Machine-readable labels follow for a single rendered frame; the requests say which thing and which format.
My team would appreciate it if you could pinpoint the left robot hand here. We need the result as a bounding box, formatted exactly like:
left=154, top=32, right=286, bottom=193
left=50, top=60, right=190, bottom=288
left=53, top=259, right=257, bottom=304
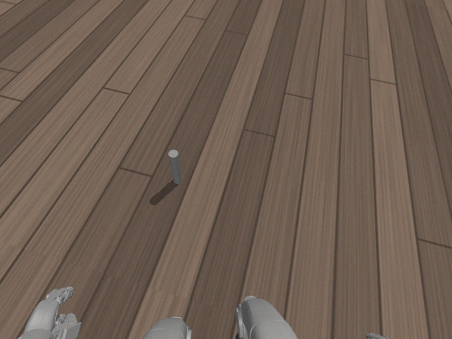
left=23, top=287, right=81, bottom=339

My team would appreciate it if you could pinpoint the can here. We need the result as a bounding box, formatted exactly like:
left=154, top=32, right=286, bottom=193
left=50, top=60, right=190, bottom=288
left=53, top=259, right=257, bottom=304
left=168, top=150, right=182, bottom=184

